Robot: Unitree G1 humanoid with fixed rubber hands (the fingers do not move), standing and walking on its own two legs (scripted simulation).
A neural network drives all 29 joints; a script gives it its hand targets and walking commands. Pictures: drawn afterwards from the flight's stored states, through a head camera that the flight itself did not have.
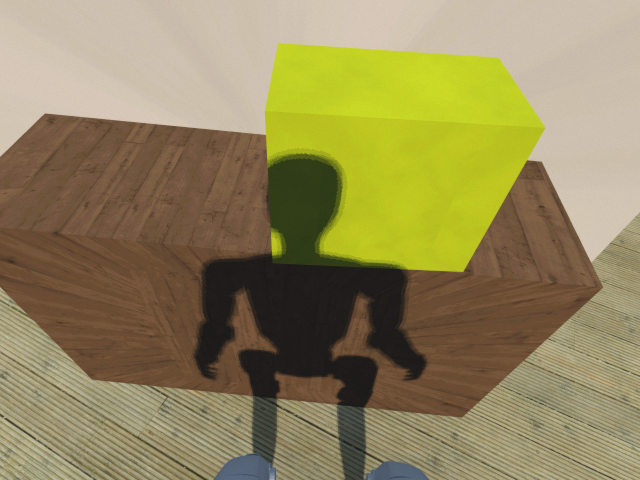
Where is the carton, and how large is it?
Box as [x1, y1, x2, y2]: [265, 43, 544, 271]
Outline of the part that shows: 278,43 265,107 272,261 275,263 462,271 544,129 544,126 500,60 494,57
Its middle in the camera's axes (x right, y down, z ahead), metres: +0.09 -0.11 +0.60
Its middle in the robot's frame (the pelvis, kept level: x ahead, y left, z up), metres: +0.52 -0.08 +0.10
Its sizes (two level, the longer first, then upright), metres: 0.318 0.180 0.276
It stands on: a pedestal, 0.70 m high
